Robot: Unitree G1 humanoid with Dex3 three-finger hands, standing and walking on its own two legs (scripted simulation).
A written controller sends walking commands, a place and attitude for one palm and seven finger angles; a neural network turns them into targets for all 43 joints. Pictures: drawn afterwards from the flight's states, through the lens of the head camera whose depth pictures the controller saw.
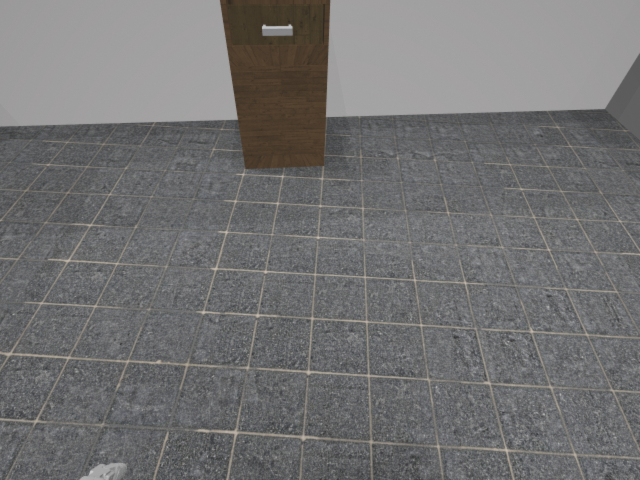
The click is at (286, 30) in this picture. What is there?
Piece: drawer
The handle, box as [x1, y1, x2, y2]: [262, 24, 292, 35]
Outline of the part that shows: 292,28 290,24 288,26 263,25 262,34 292,35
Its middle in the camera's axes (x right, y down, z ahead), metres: -0.17 -0.80 +1.47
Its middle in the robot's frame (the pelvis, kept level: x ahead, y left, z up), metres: +1.62 +0.25 -0.09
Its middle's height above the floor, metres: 0.68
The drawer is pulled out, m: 0.00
